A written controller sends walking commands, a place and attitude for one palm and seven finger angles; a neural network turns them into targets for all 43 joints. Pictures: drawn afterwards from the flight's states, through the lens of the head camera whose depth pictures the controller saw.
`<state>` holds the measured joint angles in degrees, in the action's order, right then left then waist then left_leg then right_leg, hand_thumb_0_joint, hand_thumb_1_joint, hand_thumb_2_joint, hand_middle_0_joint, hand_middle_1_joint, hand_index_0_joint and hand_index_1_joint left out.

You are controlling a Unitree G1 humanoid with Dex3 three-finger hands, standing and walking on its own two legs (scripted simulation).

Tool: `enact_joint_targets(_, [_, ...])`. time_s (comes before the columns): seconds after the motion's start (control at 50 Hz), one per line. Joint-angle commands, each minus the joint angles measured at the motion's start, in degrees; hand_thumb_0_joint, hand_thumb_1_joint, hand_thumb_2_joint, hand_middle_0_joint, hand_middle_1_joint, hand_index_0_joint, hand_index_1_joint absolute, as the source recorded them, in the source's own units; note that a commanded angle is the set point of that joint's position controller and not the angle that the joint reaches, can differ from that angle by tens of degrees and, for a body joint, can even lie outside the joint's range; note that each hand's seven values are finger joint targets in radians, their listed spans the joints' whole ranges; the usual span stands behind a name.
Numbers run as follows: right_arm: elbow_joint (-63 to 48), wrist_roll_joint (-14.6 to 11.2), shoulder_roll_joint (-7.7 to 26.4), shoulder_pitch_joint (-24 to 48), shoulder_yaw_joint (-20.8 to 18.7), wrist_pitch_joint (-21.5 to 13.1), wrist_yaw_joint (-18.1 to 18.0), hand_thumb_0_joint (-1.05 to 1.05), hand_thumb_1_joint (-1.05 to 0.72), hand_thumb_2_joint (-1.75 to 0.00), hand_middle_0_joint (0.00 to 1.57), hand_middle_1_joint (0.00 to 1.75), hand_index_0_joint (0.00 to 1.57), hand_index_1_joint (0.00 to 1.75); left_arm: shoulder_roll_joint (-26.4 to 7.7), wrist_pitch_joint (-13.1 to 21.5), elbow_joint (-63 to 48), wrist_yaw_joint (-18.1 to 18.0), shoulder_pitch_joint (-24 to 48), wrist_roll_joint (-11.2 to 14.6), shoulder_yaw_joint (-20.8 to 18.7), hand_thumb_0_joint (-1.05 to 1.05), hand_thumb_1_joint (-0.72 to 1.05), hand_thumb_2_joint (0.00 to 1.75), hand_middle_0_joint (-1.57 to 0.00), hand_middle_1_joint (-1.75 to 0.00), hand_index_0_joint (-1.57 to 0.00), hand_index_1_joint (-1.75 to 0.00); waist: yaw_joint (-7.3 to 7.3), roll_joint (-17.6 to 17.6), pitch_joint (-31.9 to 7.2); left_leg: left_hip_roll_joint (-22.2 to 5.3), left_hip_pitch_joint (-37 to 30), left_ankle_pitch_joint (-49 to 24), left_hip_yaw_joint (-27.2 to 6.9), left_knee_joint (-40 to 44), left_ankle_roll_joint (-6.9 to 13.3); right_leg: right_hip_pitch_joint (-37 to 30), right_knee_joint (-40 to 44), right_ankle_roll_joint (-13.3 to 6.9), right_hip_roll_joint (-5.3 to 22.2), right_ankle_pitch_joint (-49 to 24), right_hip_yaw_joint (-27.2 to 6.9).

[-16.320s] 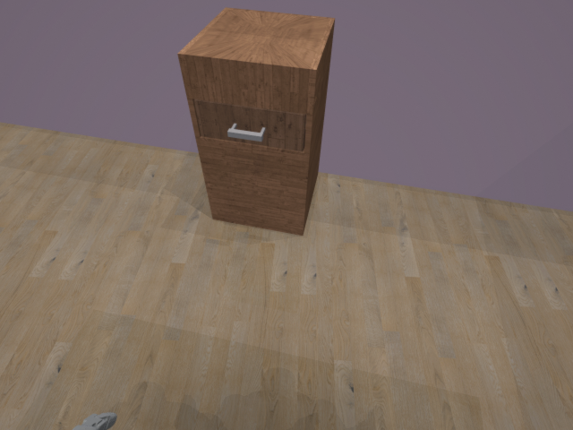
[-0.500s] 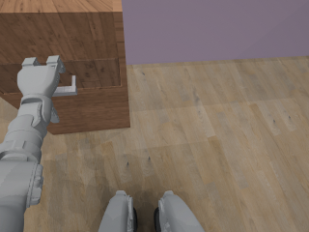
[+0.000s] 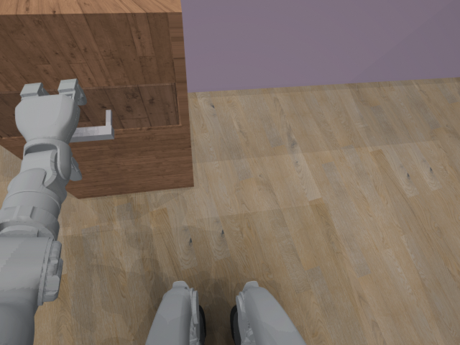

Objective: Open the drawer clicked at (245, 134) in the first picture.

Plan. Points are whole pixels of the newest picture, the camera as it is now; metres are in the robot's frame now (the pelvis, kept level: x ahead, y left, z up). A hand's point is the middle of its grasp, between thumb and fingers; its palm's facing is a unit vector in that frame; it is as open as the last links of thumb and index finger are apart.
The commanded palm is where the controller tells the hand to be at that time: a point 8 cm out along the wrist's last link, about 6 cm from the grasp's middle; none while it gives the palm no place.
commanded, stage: re-aim the fingers above the handle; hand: left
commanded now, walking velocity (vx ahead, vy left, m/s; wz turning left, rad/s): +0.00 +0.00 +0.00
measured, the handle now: (82, 125) +0.54 +0.28 -0.10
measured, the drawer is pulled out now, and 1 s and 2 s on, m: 0.00 0.00 0.00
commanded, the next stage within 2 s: lower the fingers behind the handle in 1.14 s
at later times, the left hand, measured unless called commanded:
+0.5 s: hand (53, 149) +0.46 +0.30 -0.05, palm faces -0.05 -0.02 -1.00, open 13.8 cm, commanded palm +0.46 +0.25 +0.01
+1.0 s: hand (57, 161) +0.44 +0.29 -0.06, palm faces -0.16 -0.06 -0.99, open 13.8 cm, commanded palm +0.45 +0.25 +0.01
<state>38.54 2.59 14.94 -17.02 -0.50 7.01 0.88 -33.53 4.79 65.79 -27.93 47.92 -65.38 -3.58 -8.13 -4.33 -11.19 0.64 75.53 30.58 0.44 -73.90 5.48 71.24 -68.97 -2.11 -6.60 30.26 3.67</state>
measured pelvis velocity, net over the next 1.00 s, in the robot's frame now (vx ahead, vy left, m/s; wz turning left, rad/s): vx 0.00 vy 0.01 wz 0.01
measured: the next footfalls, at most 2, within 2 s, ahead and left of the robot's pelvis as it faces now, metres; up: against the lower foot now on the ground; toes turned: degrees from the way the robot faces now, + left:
none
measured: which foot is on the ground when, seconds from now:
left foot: down 0.00-1.00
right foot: down 0.00-1.00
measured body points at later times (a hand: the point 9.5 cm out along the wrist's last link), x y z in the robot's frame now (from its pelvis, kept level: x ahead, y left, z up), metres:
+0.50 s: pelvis +0.00 +0.01 +0.00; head +0.16 +0.05 +0.42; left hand +0.46 +0.30 +0.01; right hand +0.06 -0.26 -0.12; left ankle +0.02 +0.06 -0.62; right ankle +0.01 -0.11 -0.62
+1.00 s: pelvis +0.00 +0.01 +0.01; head +0.16 +0.04 +0.43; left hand +0.44 +0.29 +0.00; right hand +0.03 -0.26 -0.12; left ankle +0.02 +0.06 -0.62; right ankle +0.01 -0.11 -0.62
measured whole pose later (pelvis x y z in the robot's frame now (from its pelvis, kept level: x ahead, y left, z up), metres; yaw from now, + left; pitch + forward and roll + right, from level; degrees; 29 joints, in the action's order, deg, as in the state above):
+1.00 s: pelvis +0.00 +0.01 +0.01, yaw +0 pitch +30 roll -6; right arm 40.8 2.0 14.1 -18.0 -1.4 7.5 0.3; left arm -31.0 6.0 60.6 -24.2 40.3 -61.5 0.2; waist -5.0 -3.8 -11.0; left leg 1.3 72.5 30.0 0.8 -72.1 6.2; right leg 68.1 -67.2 -1.3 -6.0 29.9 3.1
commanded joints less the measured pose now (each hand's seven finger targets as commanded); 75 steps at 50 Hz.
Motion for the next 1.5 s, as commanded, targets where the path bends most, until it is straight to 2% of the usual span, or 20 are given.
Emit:
enact_joint_targets(0.0, [-1.8,-0.1,10.7,-11.0,-4.1,0.1,-0.8,0.0,-0.9,-0.9,0.2,0.3,0.2,0.3,-9.9,-0.7,-9.9,-0.1,18.3,1.2,0.3,0.0,-0.5,0.3,-0.3,-1.2,-0.3,-1.2,-1.18,-5.3,-31.1,-2.7,-34.4,-28.6,-6.6,8.0,-3.1,-8.7,7.8,-0.5,1.1,-18.6,-1.0])
enact_joint_targets(0.04, [-1.5,-0.1,10.7,-11.1,-4.1,0.0,-1.2,0.0,-0.9,-0.9,0.2,0.3,0.2,0.3,-10.7,0.5,-11.6,1.1,19.3,1.9,-0.1,0.0,-0.5,0.3,-0.3,-1.2,-0.3,-1.2,-1.65,-3.8,-31.0,-2.5,-33.5,-27.6,-6.4,8.0,-2.7,-9.6,8.2,-0.3,1.2,-18.7,-1.4])
enact_joint_targets(0.06, [-1.8,-0.1,10.9,-10.9,-4.0,0.1,-1.5,0.0,-0.9,-0.9,0.2,0.3,0.2,0.3,-13.2,1.6,-13.0,1.4,17.3,2.1,-2.5,0.0,-0.5,0.3,-0.3,-1.2,-0.3,-1.2,-0.29,-3.8,-31.8,-2.6,-34.5,-28.6,-6.6,8.5,-2.8,-10.4,8.0,-0.6,1.2,-19.1,-1.5])
enact_joint_targets(0.14, [-2.7,-0.1,9.7,-9.0,-4.4,0.7,-1.2,0.0,-0.9,-0.9,0.2,0.3,0.2,0.3,-10.0,5.3,-19.4,0.2,7.5,2.1,-3.1,0.0,-0.5,0.3,-0.3,-1.2,-0.3,-1.2,3.37,-7.9,-33.6,-2.9,-40.0,-34.0,-6.6,9.6,-3.8,-10.7,7.9,-1.2,1.0,-19.9,-1.3])
enact_joint_targets(0.24, [-1.5,0.5,10.2,-8.0,-4.3,1.2,-0.9,0.0,-0.9,-0.9,0.2,0.3,0.2,0.3,-12.5,4.3,-15.9,-6.1,12.1,-0.6,-4.9,0.0,-0.5,0.3,-0.3,-1.2,-0.3,-1.2,1.19,-3.9,-24.7,-2.8,-31.8,-27.7,-6.5,9.0,-3.4,-7.1,7.5,-1.1,1.2,-16.3,-1.1])
enact_joint_targets(0.3, [-1.6,0.7,10.6,-7.7,-4.2,0.8,-0.7,0.0,-0.9,-0.9,0.2,0.3,0.2,0.3,-14.8,2.4,-13.9,-8.4,15.2,-1.0,-6.2,0.0,-0.5,0.3,-0.3,-1.2,-0.3,-1.2,1.12,-4.8,-26.1,-2.3,-31.0,-26.2,-6.5,8.8,-3.6,-7.0,6.8,-1.0,1.3,-15.1,-1.1])
enact_joint_targets(0.48, [-0.8,0.0,10.3,-9.2,-5.5,0.0,-0.5,0.0,-0.9,-0.9,0.2,0.3,0.2,0.3,-1.0,-0.5,-14.0,-0.5,20.6,2.4,6.0,0.0,-0.5,0.3,-0.3,-1.2,-0.3,-1.2,-2.11,-7.3,-33.0,-3.9,-44.3,-29.4,-11.2,9.8,-5.4,-1.9,7.6,-0.3,1.5,-14.4,0.0])
enact_joint_targets(0.56, [-0.8,0.0,10.3,-9.0,-4.7,0.7,-1.5,0.0,-0.9,-0.9,0.2,0.3,0.2,0.3,-6.7,1.1,-14.6,1.1,18.6,1.8,1.5,0.0,-0.5,0.3,-0.3,-1.2,-0.3,-1.2,-0.31,-7.5,-30.2,-3.2,-41.1,-28.7,-9.4,9.9,-4.9,-3.5,7.8,-1.1,1.3,-14.2,-0.2])
enact_joint_targets(0.64, [-2.1,0.3,10.0,-7.4,-3.4,1.4,-1.8,0.0,-0.9,-0.9,0.2,0.3,0.2,0.3,-12.8,2.0,-12.9,-2.8,16.5,-0.7,-3.4,0.0,-0.5,0.3,-0.3,-1.2,-0.3,-1.2,1.37,-7.4,-25.9,-2.4,-33.2,-25.5,-7.4,9.2,-4.0,-4.5,6.8,-1.5,1.2,-13.0,-0.5])
enact_joint_targets(0.72, [-3.7,0.5,10.3,-6.9,-3.0,1.5,-1.1,0.0,-0.9,-0.9,0.2,0.3,0.2,0.3,-17.1,0.5,-12.0,-6.1,11.9,-0.9,-7.8,0.0,-0.5,0.3,-0.3,-1.2,-0.3,-1.2,3.2,-5.6,-29.4,-1.9,-30.4,-27.8,-5.9,8.3,-3.6,-9.4,5.8,-1.2,1.1,-16.7,-1.2])
enact_joint_targets(0.9, [-1.5,-0.4,10.6,-9.4,-5.1,-0.3,-1.3,0.0,-0.9,-0.9,0.2,0.3,0.2,0.3,-5.1,1.7,-17.2,1.0,15.3,3.8,3.1,0.0,-0.5,0.3,-0.3,-1.2,-0.3,-1.2,-1.15,-3.1,-32.8,-3.0,-37.9,-26.8,-7.6,9.3,-3.4,-9.6,8.6,-0.2,1.2,-17.2,-1.5])
enact_joint_targets(1.02, [1.0,0.0,10.1,-9.2,-5.3,-0.7,-2.6,0.0,-0.9,-0.9,0.2,0.3,0.2,0.3,-7.1,7.6,-21.2,-0.3,20.7,1.4,1.7,0.0,-0.5,0.3,-0.3,-1.2,-0.3,-1.2,-1.26,-8.0,-28.0,-3.3,-40.2,-25.9,-10.3,9.5,-4.9,0.3,7.0,-1.0,1.3,-12.7,-0.7])
enact_joint_targets(1.08, [0.5,0.8,10.2,-8.6,-4.8,0.0,-2.0,0.0,-0.9,-0.9,0.2,0.3,0.2,0.3,-13.0,6.0,-18.1,-5.6,20.3,-1.1,-4.5,0.0,-0.5,0.3,-0.3,-1.2,-0.3,-1.2,0.8,-10.7,-27.7,-3.0,-38.1,-29.1,-9.8,8.5,-5.6,1.1,5.2,-1.6,1.4,-12.9,-0.2])
enact_joint_targets(1.14, [-1.3,1.1,10.2,-7.4,-3.9,1.1,-0.6,0.0,-0.9,-0.9,0.2,0.3,0.2,0.3,-13.3,-0.1,-10.7,-9.7,15.1,-1.6,-6.5,0.0,-0.5,0.3,-0.3,-1.2,-0.3,-1.2,2.43,-9.7,-26.8,-2.6,-35.0,-31.0,-8.6,8.3,-5.9,-1.2,4.7,-1.7,1.4,-13.7,0.5])
enact_joint_targets(1.22, [-3.4,0.0,10.9,-8.3,-3.6,1.8,0.7,0.0,-0.9,-0.9,0.2,0.3,0.2,0.3,-11.0,-7.8,-4.4,-7.3,11.2,-1.1,-3.2,0.0,-0.5,0.3,-0.3,-1.2,-0.3,-1.2,2.24,-4.0,-30.5,-2.3,-33.9,-30.4,-6.9,9.6,-4.6,-9.7,6.4,-0.7,1.1,-18.3,0.1])
enact_joint_targets(1.26, [-3.7,-0.4,10.9,-8.9,-3.8,1.4,0.3,0.0,-0.9,-0.9,0.2,0.3,0.2,0.3,-7.8,-8.7,-4.6,-3.1,11.5,0.7,0.3,0.0,-0.5,0.3,-0.3,-1.2,-0.3,-1.2,0.52,-1.1,-32.2,-2.3,-34.8,-29.8,-6.7,9.8,-3.8,-12.6,7.5,-0.2,1.1,-20.5,-0.4])
enact_joint_targets(1.3, [-3.4,-0.9,10.7,-9.2,-4.0,0.9,-0.6,0.0,-0.9,-0.9,0.2,0.3,0.2,0.3,-4.8,-6.8,-8.8,1.4,14.9,2.5,4.0,0.0,-0.5,0.3,-0.3,-1.2,-0.3,-1.2,-1.02,-0.8,-32.4,-2.3,-35.4,-27.8,-6.5,9.7,-3.2,-13.1,8.7,0.2,1.2,-20.0,-0.9])
enact_joint_targets(1.36, [-2.1,-0.8,10.3,-8.8,-4.2,-0.6,-2.5,0.0,-0.9,-0.9,0.2,0.3,0.2,0.3,-6.4,0.7,-16.8,5.3,21.3,3.8,4.1,0.0,-0.5,0.3,-0.3,-1.2,-0.3,-1.2,-3.11,-0.3,-31.4,-2.3,-33.8,-23.2,-6.7,8.5,-2.2,-10.3,8.9,0.2,1.6,-16.9,-2.4])
enact_joint_targets(1.42, [-0.7,-0.3,9.9,-8.4,-4.1,-1.7,-3.6,0.0,-0.9,-0.9,0.2,0.3,0.2,0.3,-10.1,8.3,-19.9,4.3,20.5,1.2,1.3,0.0,-0.5,0.3,-0.3,-1.2,-0.3,-1.2,-1.5,-5.2,-29.2,-2.1,-32.3,-21.6,-6.8,6.5,-2.5,-3.5,6.4,-0.7,1.4,-13.0,-2.6])
enact_joint_targets(1.48, [-0.1,0.8,9.8,-7.7,-4.1,-1.6,-3.0,0.0,-0.9,-0.9,0.2,0.3,0.2,0.3,-13.1,10.8,-18.7,-1.3,18.0,-1.8,-2.9,0.0,-0.5,0.3,-0.3,-1.2,-0.3,-1.2,0.3,-9.0,-26.9,-2.3,-30.4,-24.4,-7.5,4.2,-3.5,2.1,3.1,-1.6,1.2,-12.0,-1.5])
